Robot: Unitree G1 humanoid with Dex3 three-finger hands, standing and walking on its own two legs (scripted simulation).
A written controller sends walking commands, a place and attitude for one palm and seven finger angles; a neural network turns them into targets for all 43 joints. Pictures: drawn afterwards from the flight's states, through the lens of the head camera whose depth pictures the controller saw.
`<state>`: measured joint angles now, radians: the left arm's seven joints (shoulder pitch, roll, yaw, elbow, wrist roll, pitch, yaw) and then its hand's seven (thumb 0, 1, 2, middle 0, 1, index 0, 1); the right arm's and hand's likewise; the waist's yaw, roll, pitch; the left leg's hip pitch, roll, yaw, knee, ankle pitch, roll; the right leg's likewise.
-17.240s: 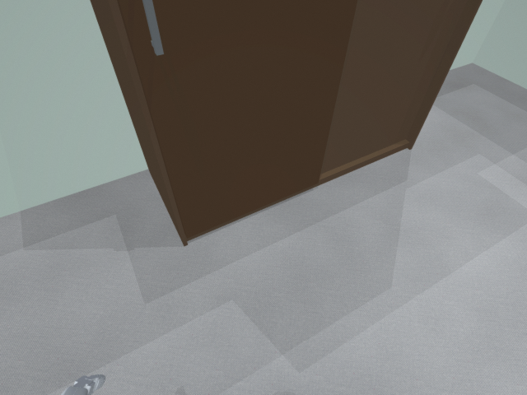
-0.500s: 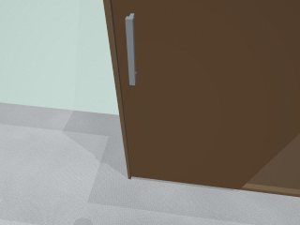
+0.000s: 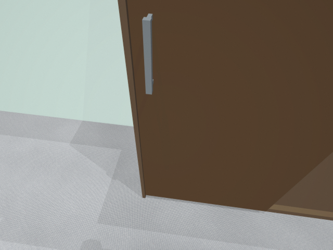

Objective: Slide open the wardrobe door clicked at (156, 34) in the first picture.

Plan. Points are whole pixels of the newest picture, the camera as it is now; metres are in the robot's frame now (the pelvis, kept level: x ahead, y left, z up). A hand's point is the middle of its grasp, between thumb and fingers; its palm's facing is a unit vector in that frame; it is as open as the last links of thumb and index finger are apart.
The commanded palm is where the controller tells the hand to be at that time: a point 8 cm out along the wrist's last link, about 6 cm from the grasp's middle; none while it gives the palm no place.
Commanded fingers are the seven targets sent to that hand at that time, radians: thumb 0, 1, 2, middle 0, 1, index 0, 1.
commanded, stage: look again from close up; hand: left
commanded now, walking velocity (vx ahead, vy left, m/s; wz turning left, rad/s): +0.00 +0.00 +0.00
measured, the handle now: (149, 57) +0.52 +0.09 +0.21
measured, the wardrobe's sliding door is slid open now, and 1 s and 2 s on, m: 0.00 0.00 0.00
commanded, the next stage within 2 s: raise the hand with hooked fingers in 0.74 s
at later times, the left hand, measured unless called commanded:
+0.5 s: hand out of the picture -0.01 +0.15 -0.18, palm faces +0.03 -0.99 -0.15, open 7.4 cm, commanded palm none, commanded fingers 0.00 0.90 0.90 -0.20 -0.30 -0.20 -0.30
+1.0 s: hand (85, 240) +0.16 +0.20 -0.06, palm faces +0.25 -0.94 -0.21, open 7.4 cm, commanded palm +0.12 +0.22 -0.04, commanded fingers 0.00 0.69 0.81 -0.22 -0.44 -0.22 -0.44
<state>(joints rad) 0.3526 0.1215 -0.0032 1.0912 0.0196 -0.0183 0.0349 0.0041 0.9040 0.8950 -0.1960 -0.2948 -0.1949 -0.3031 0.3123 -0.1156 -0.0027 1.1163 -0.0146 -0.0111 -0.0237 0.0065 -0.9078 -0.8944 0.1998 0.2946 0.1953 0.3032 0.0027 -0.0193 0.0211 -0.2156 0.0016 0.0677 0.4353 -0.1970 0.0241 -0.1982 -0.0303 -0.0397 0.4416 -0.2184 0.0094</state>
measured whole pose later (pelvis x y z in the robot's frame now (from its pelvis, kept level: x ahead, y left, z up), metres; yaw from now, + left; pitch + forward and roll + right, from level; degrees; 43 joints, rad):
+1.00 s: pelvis +0.01 +0.00 -0.01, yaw +1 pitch -1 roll +0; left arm 0.50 0.21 0.01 0.19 -0.13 -0.01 0.13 0.04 0.92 0.88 -0.20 -0.32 -0.20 -0.33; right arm 0.35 -0.22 0.02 0.89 0.04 -0.26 -0.07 0.02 -0.92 -0.89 0.20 0.29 0.20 0.30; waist 0.00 0.02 0.00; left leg -0.24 -0.02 0.05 0.51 -0.26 0.03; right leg -0.21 -0.05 -0.05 0.53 -0.29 0.02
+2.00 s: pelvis +0.01 +0.00 -0.01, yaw +2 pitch -2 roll -1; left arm 0.19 0.42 0.37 -0.11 -0.36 -0.02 -0.42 0.00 -0.26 0.40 -0.28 -1.04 -0.28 -1.05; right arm 0.25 -0.28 0.05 0.62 0.06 -0.34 -0.10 0.02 -0.90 -0.89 0.20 0.30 0.20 0.30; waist 0.03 0.02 -0.03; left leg -0.27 0.02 0.03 0.61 -0.31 0.02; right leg -0.22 -0.02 -0.08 0.56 -0.31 0.00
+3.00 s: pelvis +0.02 -0.02 +0.00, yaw +2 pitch -3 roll +0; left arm -0.21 0.55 0.47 0.10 -0.33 0.30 -0.54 -0.01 -0.51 0.30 -0.30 -1.20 -0.30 -1.20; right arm 0.19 -0.29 0.09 0.60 0.09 -0.20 -0.09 0.02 -0.90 -0.89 0.20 0.30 0.20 0.30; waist 0.05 0.07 -0.02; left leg -0.17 0.02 0.01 0.48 -0.25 0.00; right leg -0.13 -0.01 -0.09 0.47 -0.28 -0.02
